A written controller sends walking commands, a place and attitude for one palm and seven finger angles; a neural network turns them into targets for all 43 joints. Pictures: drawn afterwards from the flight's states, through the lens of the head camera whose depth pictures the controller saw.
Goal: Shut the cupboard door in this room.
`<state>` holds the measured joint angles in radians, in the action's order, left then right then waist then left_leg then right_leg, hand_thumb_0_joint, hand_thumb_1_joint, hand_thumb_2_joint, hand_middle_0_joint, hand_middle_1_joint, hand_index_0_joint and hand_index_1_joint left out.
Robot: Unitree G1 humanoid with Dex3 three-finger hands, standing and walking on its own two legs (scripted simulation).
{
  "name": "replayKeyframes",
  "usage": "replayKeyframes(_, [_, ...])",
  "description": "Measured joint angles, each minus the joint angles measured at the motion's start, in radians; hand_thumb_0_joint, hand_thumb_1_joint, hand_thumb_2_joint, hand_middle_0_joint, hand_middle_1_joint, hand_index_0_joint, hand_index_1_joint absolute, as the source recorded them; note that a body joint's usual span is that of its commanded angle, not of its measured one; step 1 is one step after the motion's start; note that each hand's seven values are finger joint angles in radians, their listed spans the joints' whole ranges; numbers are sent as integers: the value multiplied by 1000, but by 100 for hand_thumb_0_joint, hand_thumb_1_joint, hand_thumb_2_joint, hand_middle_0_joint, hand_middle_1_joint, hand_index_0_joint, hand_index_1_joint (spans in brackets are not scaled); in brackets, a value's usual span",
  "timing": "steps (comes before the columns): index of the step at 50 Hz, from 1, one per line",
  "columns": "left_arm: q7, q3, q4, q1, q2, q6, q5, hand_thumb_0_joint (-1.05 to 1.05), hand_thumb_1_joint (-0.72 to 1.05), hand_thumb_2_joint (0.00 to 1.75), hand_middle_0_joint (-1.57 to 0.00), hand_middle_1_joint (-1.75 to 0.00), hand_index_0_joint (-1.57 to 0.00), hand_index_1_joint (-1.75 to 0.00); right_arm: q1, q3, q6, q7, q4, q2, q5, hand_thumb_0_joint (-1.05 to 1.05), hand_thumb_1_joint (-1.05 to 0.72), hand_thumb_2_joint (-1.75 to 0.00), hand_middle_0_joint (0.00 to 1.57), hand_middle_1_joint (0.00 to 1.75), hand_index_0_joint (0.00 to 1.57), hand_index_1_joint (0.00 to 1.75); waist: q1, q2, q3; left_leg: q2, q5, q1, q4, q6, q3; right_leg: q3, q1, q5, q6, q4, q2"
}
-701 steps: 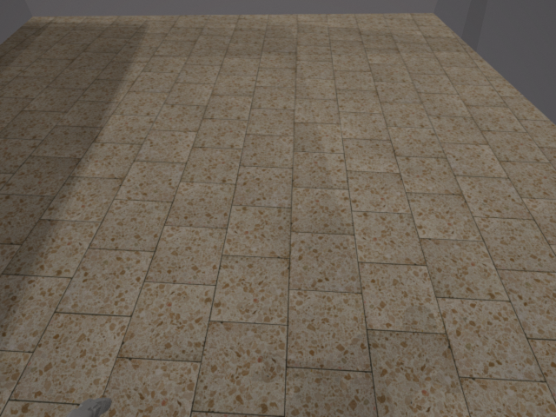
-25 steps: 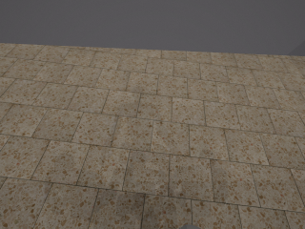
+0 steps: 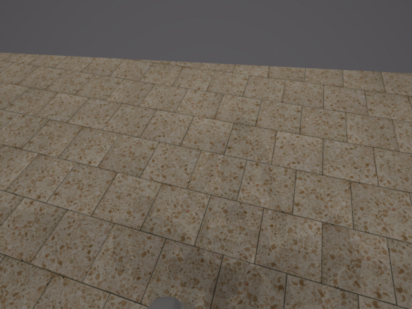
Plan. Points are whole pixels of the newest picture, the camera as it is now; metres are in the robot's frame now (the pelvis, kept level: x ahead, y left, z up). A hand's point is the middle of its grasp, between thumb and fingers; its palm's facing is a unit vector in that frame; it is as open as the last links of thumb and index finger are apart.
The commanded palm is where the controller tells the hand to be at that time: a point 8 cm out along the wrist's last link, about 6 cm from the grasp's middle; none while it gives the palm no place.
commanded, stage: turn or walk to find it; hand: left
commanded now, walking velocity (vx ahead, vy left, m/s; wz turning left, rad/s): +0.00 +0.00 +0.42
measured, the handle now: out of the picture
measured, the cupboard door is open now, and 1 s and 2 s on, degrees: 77 77 77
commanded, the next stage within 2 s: none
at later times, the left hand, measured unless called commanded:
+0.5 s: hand out of the picture +0.03 +0.25 -0.16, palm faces +0.22 -0.94 -0.27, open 7.4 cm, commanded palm none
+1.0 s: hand out of the picture -0.10 +0.21 -0.18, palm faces +0.46 -0.85 -0.24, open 7.4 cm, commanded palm none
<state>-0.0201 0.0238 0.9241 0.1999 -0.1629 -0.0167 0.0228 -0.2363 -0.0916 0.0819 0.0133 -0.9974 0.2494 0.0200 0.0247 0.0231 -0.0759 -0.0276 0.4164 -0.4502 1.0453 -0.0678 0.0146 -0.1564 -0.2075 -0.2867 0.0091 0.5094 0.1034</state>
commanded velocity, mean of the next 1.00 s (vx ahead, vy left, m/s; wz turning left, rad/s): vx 0.00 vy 0.00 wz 0.42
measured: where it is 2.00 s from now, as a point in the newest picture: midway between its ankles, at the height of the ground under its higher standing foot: outside the picture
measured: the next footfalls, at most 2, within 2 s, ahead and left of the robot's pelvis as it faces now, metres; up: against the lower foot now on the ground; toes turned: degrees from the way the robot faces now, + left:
left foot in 0.16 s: +0.01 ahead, +0.16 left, +0.00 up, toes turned +9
right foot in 0.56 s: +0.06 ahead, -0.09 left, +0.00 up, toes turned +9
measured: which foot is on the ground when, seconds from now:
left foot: up 0.00-0.14, down 0.16-0.56, up 0.58-0.98, down 1.00-1.00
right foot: down 0.00-0.16, up 0.18-0.54, down 0.56-1.00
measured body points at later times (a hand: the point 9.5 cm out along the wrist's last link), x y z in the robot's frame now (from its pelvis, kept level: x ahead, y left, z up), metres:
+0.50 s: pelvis -0.02 +0.03 +0.00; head +0.02 +0.03 +0.44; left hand +0.02 +0.30 -0.14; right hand +0.12 -0.20 -0.15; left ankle -0.03 +0.15 -0.74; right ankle +0.01 -0.10 -0.71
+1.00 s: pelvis -0.04 +0.02 -0.01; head -0.01 +0.04 +0.43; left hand -0.12 +0.26 -0.16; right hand +0.14 -0.18 -0.16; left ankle -0.10 +0.12 -0.74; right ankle +0.02 -0.09 -0.74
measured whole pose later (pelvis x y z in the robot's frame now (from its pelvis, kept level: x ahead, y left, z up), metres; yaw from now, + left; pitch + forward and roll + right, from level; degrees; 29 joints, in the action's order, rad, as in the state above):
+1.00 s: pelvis -0.04 +0.02 -0.01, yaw +26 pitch +0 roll +0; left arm -0.02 0.04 0.97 0.25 -0.21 -0.03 0.02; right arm -0.17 -0.06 0.05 0.01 -0.98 0.23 0.01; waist -0.02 -0.02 -0.08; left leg -0.04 0.32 -0.25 0.58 -0.03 -0.07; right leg -0.26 -0.28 -0.32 -0.02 0.62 0.16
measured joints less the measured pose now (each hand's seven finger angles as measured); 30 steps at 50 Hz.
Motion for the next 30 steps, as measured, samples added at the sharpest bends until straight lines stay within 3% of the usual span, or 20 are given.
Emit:
replayKeyframes(5, [5,8,16,20,-27,0,5,0,90,90,-20,-30,-20,-30,42,16,-9,-4,0,-6,-9,1,-91,-90,20,30,20,30,-28,-31,-16,-9,36,107,-242,4,-40,-36,-23,-16,-21,41,37])
replayKeyframes(8, [5,20,27,40,-53,-11,-3,0,90,90,-20,-30,-20,-30,62,25,-32,-3,21,-6,-10,1,-91,-90,20,30,20,30,-35,-41,-12,-7,-109,196,-465,26,-69,-61,-56,-52,-48,115,58])
replayKeyframes(10, [3,30,38,40,-83,-31,-8,0,90,90,-20,-30,-20,-30,84,28,-48,-3,30,-23,-7,1,-91,-90,20,30,20,30,-45,-75,-20,12,-106,185,-445,61,-74,-12,-111,-158,-64,245,63])
replayKeyframes(12, [-2,36,55,36,-102,-52,-9,0,90,90,-20,-30,-20,-30,94,35,-58,-8,41,-37,-4,1,-91,-90,20,30,20,30,-49,-82,-19,14,-87,187,-444,77,-69,40,-168,-231,-71,396,32])
replayKeyframes(16, [6,39,61,13,-113,-55,-12,1,91,90,-20,-30,-20,-30,101,46,-62,-20,48,-49,-1,1,-91,-90,20,30,20,30,-48,-66,-14,21,-129,211,-514,82,-37,82,-229,-184,-82,526,-3])
replayKeyframes(22, [9,28,26,-25,-93,-42,-15,1,91,90,-20,-30,-20,-30,96,46,-56,-17,49,-51,1,1,-90,-90,21,30,21,30,-36,-34,-5,37,-169,216,-559,78,9,109,-204,-168,-90,399,-28])
replayKeyframes(27, [10,16,-5,-49,-66,-20,-18,0,91,90,-20,-30,-20,-30,78,34,-41,-13,47,-42,1,1,-90,-90,21,30,21,30,-19,-8,5,53,-160,179,-512,54,50,100,-97,-70,-79,139,-53])
replayKeyframes(28, [9,14,-11,-48,-60,-11,-16,0,91,90,-20,-30,-20,-30,71,30,-39,-12,46,-37,-2,1,-90,-90,21,30,21,30,-19,-1,10,56,-149,162,-484,46,59,92,-72,-27,-65,77,-56])
replayKeyframes(30, [6,7,-16,-47,-38,2,-8,0,91,90,-20,-30,-20,-30,65,19,-28,-12,42,-24,-5,1,-90,-90,21,30,21,30,-13,27,5,58,-40,110,-355,45,69,62,-71,-17,-11,88,-60])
